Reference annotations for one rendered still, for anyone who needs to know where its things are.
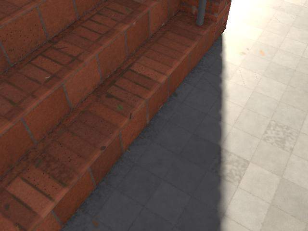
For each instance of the stairs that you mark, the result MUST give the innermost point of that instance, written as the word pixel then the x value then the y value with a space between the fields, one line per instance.
pixel 79 81

